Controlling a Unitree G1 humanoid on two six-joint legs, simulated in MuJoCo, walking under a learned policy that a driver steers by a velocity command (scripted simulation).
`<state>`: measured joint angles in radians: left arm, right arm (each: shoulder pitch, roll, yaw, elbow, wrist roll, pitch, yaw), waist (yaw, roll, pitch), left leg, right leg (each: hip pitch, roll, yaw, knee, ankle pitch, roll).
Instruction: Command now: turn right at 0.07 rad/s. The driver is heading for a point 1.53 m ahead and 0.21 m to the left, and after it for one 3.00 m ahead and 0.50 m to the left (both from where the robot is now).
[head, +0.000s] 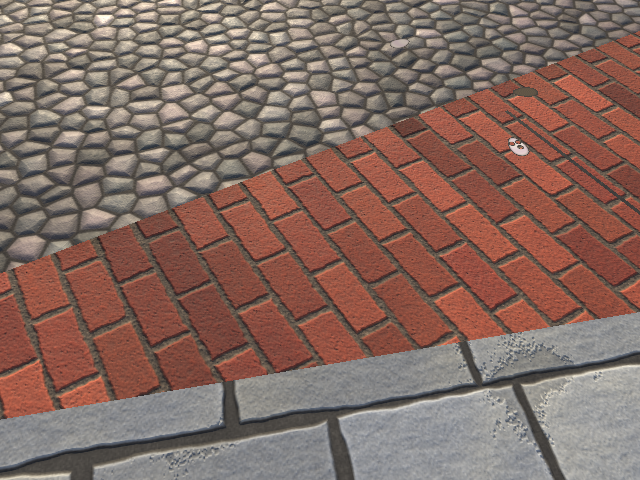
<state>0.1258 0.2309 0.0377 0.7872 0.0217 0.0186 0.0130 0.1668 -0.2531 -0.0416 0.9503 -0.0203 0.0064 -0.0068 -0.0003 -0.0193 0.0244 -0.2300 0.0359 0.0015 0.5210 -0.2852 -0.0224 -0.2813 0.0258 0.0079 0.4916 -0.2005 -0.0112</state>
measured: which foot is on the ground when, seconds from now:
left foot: down 0.00-1.00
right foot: down 0.00-1.00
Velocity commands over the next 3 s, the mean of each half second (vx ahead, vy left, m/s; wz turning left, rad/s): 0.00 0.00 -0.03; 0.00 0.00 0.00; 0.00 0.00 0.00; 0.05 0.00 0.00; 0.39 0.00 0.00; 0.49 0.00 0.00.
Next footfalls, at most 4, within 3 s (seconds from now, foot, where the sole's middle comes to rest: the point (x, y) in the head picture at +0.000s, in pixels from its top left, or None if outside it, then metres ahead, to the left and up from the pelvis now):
2.14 right None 0.13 -0.12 -0.77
2.62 left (274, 478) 0.51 0.10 -0.77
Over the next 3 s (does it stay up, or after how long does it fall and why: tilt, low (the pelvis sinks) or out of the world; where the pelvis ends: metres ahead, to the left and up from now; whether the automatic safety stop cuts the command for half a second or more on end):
stays up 0.53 0.01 0.01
